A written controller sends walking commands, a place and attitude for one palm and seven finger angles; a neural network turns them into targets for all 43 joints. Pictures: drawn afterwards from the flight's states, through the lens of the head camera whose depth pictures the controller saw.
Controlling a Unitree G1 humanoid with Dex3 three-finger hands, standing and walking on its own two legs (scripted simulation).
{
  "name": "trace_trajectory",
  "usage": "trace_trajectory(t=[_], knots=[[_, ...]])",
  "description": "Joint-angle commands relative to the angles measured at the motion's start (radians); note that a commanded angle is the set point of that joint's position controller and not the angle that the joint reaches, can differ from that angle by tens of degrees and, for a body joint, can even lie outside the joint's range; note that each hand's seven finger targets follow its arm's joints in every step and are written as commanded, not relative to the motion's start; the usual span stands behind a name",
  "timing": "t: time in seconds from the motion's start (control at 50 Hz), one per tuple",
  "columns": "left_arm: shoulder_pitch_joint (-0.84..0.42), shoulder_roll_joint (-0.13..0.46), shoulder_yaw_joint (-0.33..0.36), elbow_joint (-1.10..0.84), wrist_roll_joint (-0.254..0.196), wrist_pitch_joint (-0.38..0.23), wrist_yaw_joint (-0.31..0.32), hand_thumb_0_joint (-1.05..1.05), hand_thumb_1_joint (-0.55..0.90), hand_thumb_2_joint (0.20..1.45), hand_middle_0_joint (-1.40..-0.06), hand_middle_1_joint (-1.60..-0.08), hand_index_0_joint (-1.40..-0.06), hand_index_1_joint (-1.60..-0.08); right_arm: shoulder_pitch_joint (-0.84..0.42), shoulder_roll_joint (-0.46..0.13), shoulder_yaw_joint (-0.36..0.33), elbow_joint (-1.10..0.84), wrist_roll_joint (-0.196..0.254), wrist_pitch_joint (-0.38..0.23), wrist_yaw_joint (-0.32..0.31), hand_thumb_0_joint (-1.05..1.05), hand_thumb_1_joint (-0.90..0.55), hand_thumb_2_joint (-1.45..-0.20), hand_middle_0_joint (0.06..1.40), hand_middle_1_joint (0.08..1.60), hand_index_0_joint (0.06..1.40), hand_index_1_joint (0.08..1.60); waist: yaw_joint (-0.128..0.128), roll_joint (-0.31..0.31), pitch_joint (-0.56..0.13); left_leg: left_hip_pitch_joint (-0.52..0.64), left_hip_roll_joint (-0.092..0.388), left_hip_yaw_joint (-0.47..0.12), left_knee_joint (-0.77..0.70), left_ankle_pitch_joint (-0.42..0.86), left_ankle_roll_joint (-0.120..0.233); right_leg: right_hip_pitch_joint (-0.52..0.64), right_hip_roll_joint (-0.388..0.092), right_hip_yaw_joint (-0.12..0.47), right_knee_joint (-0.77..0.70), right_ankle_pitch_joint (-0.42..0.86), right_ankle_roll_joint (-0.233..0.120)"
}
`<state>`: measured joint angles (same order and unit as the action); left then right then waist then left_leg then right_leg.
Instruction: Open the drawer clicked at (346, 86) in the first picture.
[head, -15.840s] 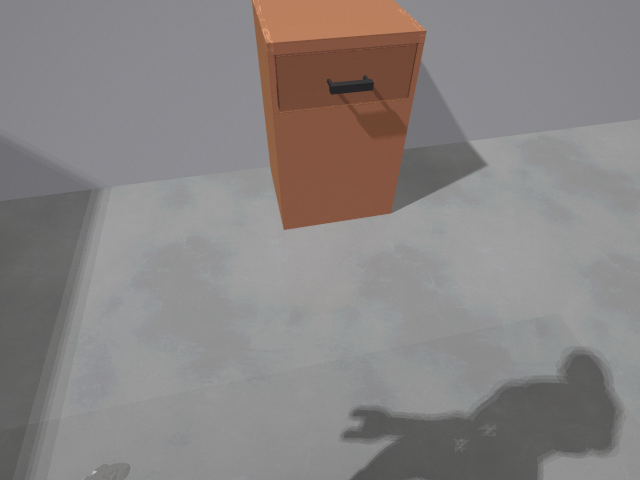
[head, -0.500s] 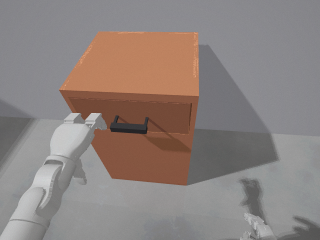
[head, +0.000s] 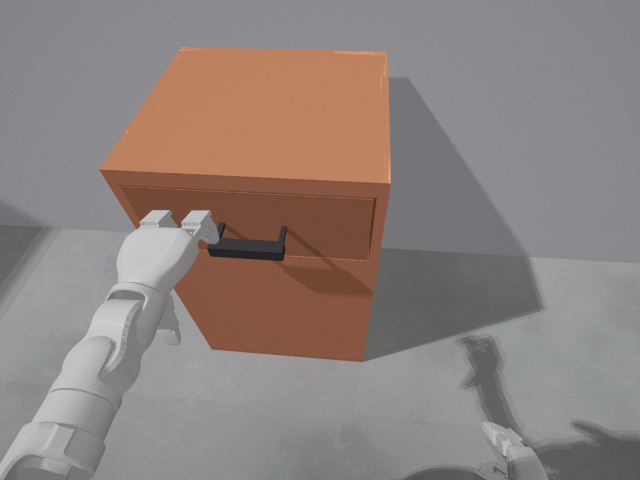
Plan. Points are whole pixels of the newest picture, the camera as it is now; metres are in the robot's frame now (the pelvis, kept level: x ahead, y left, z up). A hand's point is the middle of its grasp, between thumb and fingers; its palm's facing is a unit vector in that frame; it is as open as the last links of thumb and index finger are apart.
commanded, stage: move the hooked fingers above the handle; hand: left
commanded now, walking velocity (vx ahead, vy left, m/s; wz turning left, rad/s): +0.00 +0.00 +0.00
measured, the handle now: (249, 239) +0.53 +0.20 -0.10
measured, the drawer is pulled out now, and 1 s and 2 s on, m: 0.00 0.00 0.00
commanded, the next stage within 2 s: lower the fingers behind the handle in 1.80 s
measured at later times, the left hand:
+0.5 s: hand (211, 264) +0.39 +0.21 +0.00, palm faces -0.07 -0.04 -1.00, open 13.8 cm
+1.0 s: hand (230, 252) +0.44 +0.20 -0.03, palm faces -0.06 -0.03 -1.00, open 13.8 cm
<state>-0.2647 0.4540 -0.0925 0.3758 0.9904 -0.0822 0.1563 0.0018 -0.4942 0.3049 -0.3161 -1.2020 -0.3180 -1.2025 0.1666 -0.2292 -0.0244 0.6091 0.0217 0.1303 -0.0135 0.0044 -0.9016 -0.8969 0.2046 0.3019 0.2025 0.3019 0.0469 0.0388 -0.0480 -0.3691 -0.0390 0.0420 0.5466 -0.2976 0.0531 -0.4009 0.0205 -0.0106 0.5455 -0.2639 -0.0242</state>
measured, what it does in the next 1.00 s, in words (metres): stands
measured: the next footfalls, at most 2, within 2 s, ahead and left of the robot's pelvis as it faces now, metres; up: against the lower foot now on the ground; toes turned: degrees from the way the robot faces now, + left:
none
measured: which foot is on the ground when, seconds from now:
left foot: down 0.00-1.00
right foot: down 0.00-1.00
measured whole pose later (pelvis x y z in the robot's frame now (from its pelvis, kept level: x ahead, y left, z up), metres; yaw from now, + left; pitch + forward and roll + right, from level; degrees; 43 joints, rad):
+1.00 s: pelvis +0.00 -0.01 -0.03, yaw -1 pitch +19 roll -1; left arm -0.68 0.43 -0.04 1.00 1.12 -0.10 0.40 0.00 -0.49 0.31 -0.32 -1.20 -0.32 -1.20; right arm 0.31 -0.25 -0.07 0.67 -0.01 0.15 0.00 0.00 -0.90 -0.90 0.20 0.30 0.20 0.30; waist -0.09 0.04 -0.14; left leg -0.74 -0.01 0.04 0.81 -0.39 0.05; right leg -0.76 0.04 -0.02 0.78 -0.34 -0.03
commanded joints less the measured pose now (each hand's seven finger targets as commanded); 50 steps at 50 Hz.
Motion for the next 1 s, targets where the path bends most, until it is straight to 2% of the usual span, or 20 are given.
trace_trajectory(t=[0.0,0.04,0.1,0.14,0.18,0.24,0.3,0.4,0.44,0.5,0.56,0.62,0.72,0.74,0.82,0.84,0.88,0.94,0.96,0.98], knots=[[-0.298,0.171,0.102,-0.170,-0.004,0.002,0.058,0.000,-0.500,0.300,-0.300,-1.200,-0.300,-1.200,-0.021,-0.132,-0.053,-0.128,-0.005,-0.034,0.001,0.000,-0.900,-0.900,0.200,0.300,0.200,0.300,-0.010,-0.002,-0.338,0.136,0.032,-0.041,-0.020,0.408,-0.027,0.112,0.004,0.029,-0.011,0.277,-0.036],[-0.267,0.187,0.126,-0.176,-0.002,0.001,0.065,0.000,-0.500,0.300,-0.300,-1.200,-0.300,-1.200,-0.013,-0.138,-0.059,-0.130,-0.008,-0.029,0.005,0.000,-0.900,-0.900,0.200,0.300,0.200,0.300,-0.001,0.003,-0.363,0.141,0.035,-0.049,-0.011,0.462,-0.031,0.119,0.008,0.032,0.001,0.302,-0.037],[-0.286,0.131,0.078,-0.161,-0.003,0.007,0.080,0.000,-0.500,0.300,-0.300,-1.200,-0.300,-1.200,-0.002,-0.137,-0.060,-0.128,-0.006,-0.025,0.010,0.000,-0.900,-0.900,0.200,0.300,0.200,0.300,-0.022,-0.034,-0.320,0.115,0.039,-0.043,-0.006,0.425,-0.026,0.088,0.006,0.026,0.001,0.289,-0.033],[-0.306,0.206,0.145,-0.119,0.016,0.011,0.098,0.000,-0.500,0.300,-0.300,-1.200,-0.300,-1.200,0.005,-0.148,-0.061,-0.118,-0.006,-0.019,0.005,0.000,-0.900,-0.900,0.200,0.300,0.200,0.300,-0.014,-0.060,-0.314,0.079,0.034,-0.040,-0.009,0.382,-0.020,0.096,0.011,0.034,0.003,0.276,-0.035],[-0.352,0.185,0.119,-0.105,0.026,0.013,0.118,0.000,-0.500,0.300,-0.300,-1.200,-0.300,-1.200,0.011,-0.141,-0.062,-0.118,-0.003,-0.019,0.002,0.000,-0.900,-0.900,0.200,0.300,0.200,0.300,-0.024,-0.030,-0.331,0.070,0.029,-0.031,-0.004,0.355,-0.016,0.095,0.005,0.037,0.009,0.269,-0.034],[-0.418,0.222,0.146,-0.060,0.042,0.010,0.144,0.000,-0.500,0.300,-0.300,-1.200,-0.300,-1.200,0.028,-0.148,-0.066,-0.101,-0.004,-0.020,-0.003,0.000,-0.900,-0.900,0.200,0.300,0.200,0.300,-0.031,-0.007,-0.343,0.056,0.025,-0.032,0.006,0.334,-0.014,0.080,0.008,0.039,0.019,0.254,-0.036],[-0.461,0.159,0.090,-0.007,0.042,0.006,0.155,0.000,-0.500,0.300,-0.300,-1.200,-0.300,-1.200,0.048,-0.142,-0.072,-0.090,-0.004,-0.024,-0.003,0.000,-0.900,-0.900,0.200,0.300,0.200,0.300,-0.055,0.001,-0.361,0.070,0.025,-0.029,0.029,0.335,-0.012,0.043,0.008,0.033,0.028,0.250,-0.034],[-0.514,0.151,0.076,0.114,0.048,-0.001,0.161,0.000,-0.500,0.300,-0.300,-1.200,-0.300,-1.200,0.078,-0.148,-0.072,-0.077,-0.005,-0.024,-0.007,0.000,-0.900,-0.900,0.200,0.300,0.200,0.300,-0.067,-0.033,-0.365,0.011,0.017,-0.019,0.047,0.296,-0.004,0.042,0.005,0.037,0.036,0.259,-0.030],[-0.529,0.204,0.125,0.168,0.054,-0.006,0.164,0.000,-0.500,0.300,-0.300,-1.200,-0.300,-1.200,0.088,-0.155,-0.073,-0.073,-0.006,-0.019,-0.010,0.000,-0.900,-0.900,0.200,0.300,0.200,0.300,-0.064,-0.056,-0.368,-0.025,0.013,-0.015,0.055,0.284,0.000,0.058,0.005,0.048,0.039,0.270,-0.029],[-0.559,0.217,0.130,0.226,0.063,-0.019,0.172,0.000,-0.500,0.300,-0.300,-1.200,-0.300,-1.200,0.106,-0.153,-0.071,-0.073,-0.007,-0.017,-0.013,0.000,-0.900,-0.900,0.200,0.300,0.200,0.300,-0.070,-0.060,-0.373,-0.065,0.008,-0.007,0.070,0.265,0.003,0.057,0.002,0.053,0.050,0.281,-0.024],[-0.576,0.233,0.149,0.246,0.070,-0.041,0.187,0.000,-0.500,0.300,-0.300,-1.200,-0.300,-1.200,0.124,-0.154,-0.077,-0.071,-0.012,-0.018,-0.012,0.000,-0.900,-0.900,0.200,0.300,0.200,0.300,-0.068,-0.033,-0.416,-0.073,0.007,-0.004,0.090,0.288,0.004,0.061,0.003,0.061,0.068,0.314,-0.024],[-0.626,0.240,0.147,0.297,0.082,-0.048,0.203,0.000,-0.500,0.300,-0.300,-1.200,-0.300,-1.200,0.145,-0.158,-0.078,-0.059,-0.015,-0.018,-0.012,0.000,-0.900,-0.900,0.200,0.300,0.200,0.300,-0.091,-0.052,-0.408,-0.115,0.007,-0.007,0.110,0.268,0.003,0.023,0.004,0.057,0.083,0.301,-0.022],[-0.695,0.186,0.106,0.306,0.094,-0.064,0.230,0.000,-0.500,0.300,-0.300,-1.200,-0.300,-1.200,0.184,-0.158,-0.092,-0.041,-0.027,-0.017,-0.001,0.000,-0.900,-0.900,0.200,0.300,0.200,0.300,-0.111,0.013,-0.482,-0.070,0.010,-0.016,0.158,0.326,0.000,-0.051,0.013,0.045,0.121,0.304,-0.027],[-0.712,0.154,0.086,0.317,0.090,-0.063,0.233,0.000,-0.500,0.300,-0.300,-1.200,-0.300,-1.200,0.186,-0.156,-0.094,-0.038,-0.029,-0.015,0.001,0.000,-0.900,-0.900,0.200,0.300,0.200,0.300,-0.122,-0.001,-0.479,-0.073,0.010,-0.025,0.168,0.336,0.001,-0.074,0.016,0.040,0.127,0.302,-0.027],[-0.748,0.210,0.128,0.395,0.104,-0.044,0.266,0.000,-0.500,0.300,-0.300,-1.200,-0.300,-1.200,0.215,-0.167,-0.092,-0.021,-0.033,-0.011,0.001,0.000,-0.900,-0.900,0.200,0.300,0.200,0.300,-0.130,-0.039,-0.468,-0.143,0.009,-0.023,0.183,0.272,0.004,-0.095,0.017,0.037,0.138,0.260,-0.023],[-0.786,0.241,0.146,0.387,0.110,-0.041,0.276,0.000,-0.500,0.300,-0.300,-1.200,-0.300,-1.200,0.214,-0.172,-0.089,-0.020,-0.036,-0.009,0.000,0.000,-0.900,-0.900,0.200,0.300,0.200,0.300,-0.128,-0.021,-0.478,-0.152,0.009,-0.028,0.186,0.285,0.003,-0.096,0.018,0.039,0.150,0.270,-0.026],[-0.806,0.222,0.132,0.400,0.122,-0.027,0.293,0.000,-0.500,0.300,-0.300,-1.200,-0.300,-1.200,0.227,-0.167,-0.090,-0.019,-0.039,-0.010,0.004,0.000,-0.900,-0.900,0.200,0.300,0.200,0.300,-0.129,0.023,-0.511,-0.140,0.009,-0.026,0.198,0.299,0.000,-0.115,0.021,0.033,0.165,0.268,-0.026],[-0.846,0.196,0.116,0.468,0.118,0.002,0.300,0.000,-0.500,0.300,-0.300,-1.200,-0.300,-1.200,0.239,-0.170,-0.089,-0.009,-0.042,-0.009,0.008,0.000,-0.900,-0.900,0.200,0.300,0.200,0.300,-0.152,-0.001,-0.481,-0.160,0.013,-0.032,0.210,0.286,0.002,-0.156,0.027,0.023,0.168,0.242,-0.027],[-0.841,0.231,0.141,0.468,0.119,0.003,0.299,0.000,-0.500,0.300,-0.300,-1.200,-0.300,-1.200,0.250,-0.176,-0.090,-0.012,-0.043,-0.009,0.008,0.000,-0.900,-0.900,0.200,0.300,0.200,0.300,-0.141,-0.005,-0.520,-0.162,0.012,-0.032,0.215,0.281,0.001,-0.141,0.028,0.026,0.178,0.241,-0.024],[-0.833,0.212,0.122,0.480,0.120,0.009,0.295,0.000,-0.500,0.300,-0.300,-1.200,-0.300,-1.200,0.252,-0.173,-0.088,-0.015,-0.043,-0.008,0.008,0.000,-0.900,-0.900,0.200,0.300,0.200,0.300,-0.142,0.016,-0.530,-0.158,0.010,-0.029,0.218,0.290,0.000,-0.141,0.028,0.028,0.180,0.252,-0.025]])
